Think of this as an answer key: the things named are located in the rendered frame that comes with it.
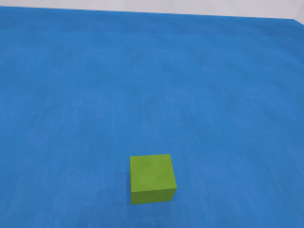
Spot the carton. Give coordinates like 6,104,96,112
129,154,178,205

